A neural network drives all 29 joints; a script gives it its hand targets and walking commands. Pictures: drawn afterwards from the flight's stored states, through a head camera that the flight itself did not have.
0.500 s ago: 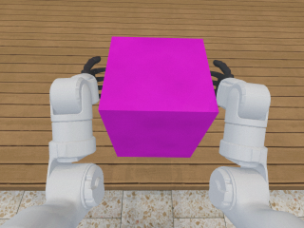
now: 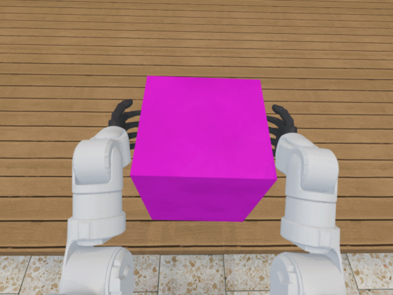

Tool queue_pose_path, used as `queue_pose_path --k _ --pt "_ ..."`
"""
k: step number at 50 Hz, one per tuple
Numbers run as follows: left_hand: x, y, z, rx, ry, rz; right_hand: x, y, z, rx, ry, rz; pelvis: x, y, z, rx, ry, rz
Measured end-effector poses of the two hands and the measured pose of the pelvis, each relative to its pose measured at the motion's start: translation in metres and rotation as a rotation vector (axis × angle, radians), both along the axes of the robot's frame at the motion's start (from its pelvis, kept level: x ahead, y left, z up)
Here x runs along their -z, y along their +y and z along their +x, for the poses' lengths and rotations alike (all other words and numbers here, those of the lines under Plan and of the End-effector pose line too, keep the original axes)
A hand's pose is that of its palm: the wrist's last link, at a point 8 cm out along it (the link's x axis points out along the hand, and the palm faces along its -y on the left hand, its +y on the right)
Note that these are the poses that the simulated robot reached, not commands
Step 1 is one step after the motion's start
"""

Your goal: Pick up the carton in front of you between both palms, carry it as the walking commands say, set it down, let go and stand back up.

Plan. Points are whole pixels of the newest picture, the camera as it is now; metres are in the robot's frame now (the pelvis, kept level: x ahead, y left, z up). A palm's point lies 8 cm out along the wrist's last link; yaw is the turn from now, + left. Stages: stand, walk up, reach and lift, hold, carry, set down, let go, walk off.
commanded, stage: carry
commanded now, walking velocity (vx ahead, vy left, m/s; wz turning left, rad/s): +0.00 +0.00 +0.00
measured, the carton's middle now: (200, 157) +0.37 +0.00 +0.03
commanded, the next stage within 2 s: none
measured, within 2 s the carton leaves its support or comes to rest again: neither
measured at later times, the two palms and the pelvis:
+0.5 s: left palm (111, 145) +0.35 +0.16 +0.11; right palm (280, 148) +0.35 -0.14 +0.11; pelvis -0.01 +0.00 -0.01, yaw +1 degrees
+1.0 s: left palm (101, 175) +0.28 +0.16 +0.12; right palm (292, 177) +0.29 -0.14 +0.12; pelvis -0.05 +0.00 -0.01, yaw +1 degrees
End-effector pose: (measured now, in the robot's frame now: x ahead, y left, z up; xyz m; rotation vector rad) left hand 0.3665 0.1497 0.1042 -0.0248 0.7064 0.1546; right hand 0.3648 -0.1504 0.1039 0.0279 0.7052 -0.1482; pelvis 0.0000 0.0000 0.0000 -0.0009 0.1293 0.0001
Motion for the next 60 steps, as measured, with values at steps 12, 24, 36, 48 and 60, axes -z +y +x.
queue_pose_path --k 12,24,36,48,60 --pt "-0.006 0.005 -0.002 0.002 0.011 0.027 -0.003 0.005 0.003 -0.036 0.010 -0.018 0.005 -0.001 0.007 -0.009 -0.014 -0.003" --pt "-0.001 0.010 -0.017 0.007 0.023 0.029 -0.002 0.010 -0.011 -0.048 0.022 -0.035 0.011 0.000 -0.004 -0.016 -0.033 -0.001" --pt "0.000 0.009 -0.050 0.016 0.032 0.038 -0.001 0.008 -0.044 -0.050 0.031 -0.038 0.015 0.001 -0.030 -0.021 -0.069 0.000" --pt "-0.013 0.007 -0.079 0.020 0.035 0.048 -0.014 0.007 -0.072 -0.058 0.034 -0.043 0.012 0.000 -0.051 -0.022 -0.101 0.003" --pt "-0.016 0.007 -0.098 0.023 0.050 0.054 -0.017 0.007 -0.090 -0.066 0.049 -0.048 0.010 -0.001 -0.070 -0.021 -0.109 0.004"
